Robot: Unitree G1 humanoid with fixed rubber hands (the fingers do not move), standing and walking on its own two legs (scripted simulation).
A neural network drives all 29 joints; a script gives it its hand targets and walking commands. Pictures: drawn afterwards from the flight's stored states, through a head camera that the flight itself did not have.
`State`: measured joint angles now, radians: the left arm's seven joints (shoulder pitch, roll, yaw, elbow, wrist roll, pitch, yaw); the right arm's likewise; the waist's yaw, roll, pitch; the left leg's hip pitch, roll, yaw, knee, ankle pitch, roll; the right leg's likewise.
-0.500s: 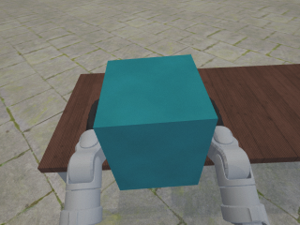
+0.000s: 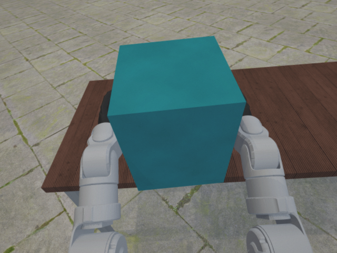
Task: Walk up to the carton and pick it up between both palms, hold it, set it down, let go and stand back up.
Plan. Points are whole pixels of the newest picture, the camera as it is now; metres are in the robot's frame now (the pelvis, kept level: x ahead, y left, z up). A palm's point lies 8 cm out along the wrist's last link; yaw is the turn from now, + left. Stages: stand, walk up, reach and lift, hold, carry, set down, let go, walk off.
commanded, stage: hold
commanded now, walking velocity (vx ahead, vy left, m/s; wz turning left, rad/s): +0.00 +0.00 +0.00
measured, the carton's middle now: (174, 117) +0.37 +0.01 +0.17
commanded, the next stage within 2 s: none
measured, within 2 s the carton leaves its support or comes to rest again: neither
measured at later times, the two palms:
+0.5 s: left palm (105, 129) +0.35 +0.16 +0.16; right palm (238, 123) +0.35 -0.13 +0.16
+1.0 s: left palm (103, 141) +0.31 +0.15 +0.17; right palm (249, 136) +0.31 -0.14 +0.16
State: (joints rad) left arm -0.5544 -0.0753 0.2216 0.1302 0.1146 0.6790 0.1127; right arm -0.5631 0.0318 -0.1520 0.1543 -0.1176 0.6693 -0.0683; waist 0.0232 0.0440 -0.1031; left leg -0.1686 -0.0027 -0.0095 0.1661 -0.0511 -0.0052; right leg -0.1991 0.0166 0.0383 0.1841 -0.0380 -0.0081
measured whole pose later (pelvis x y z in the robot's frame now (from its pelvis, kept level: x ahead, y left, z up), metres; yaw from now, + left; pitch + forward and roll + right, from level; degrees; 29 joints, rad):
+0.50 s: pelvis +0.04 +0.01 +0.00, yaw +0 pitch +2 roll +0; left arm -0.30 -0.05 0.12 -0.17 0.04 0.71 0.10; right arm -0.29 0.08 -0.03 -0.20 -0.08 0.73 -0.15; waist -0.02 0.01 -0.08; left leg 0.01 -0.01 -0.02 -0.03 -0.01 0.00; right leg -0.05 0.01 0.04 0.06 -0.03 0.00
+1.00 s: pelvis -0.02 +0.01 +0.00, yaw +0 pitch -1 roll +0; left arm -0.43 -0.09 0.15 -0.07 0.11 0.81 0.12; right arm -0.42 0.05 -0.12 -0.08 -0.12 0.81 -0.06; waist -0.01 0.02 -0.07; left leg -0.10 -0.02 -0.01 0.12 0.00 0.01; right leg -0.14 0.00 0.04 0.14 0.00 0.01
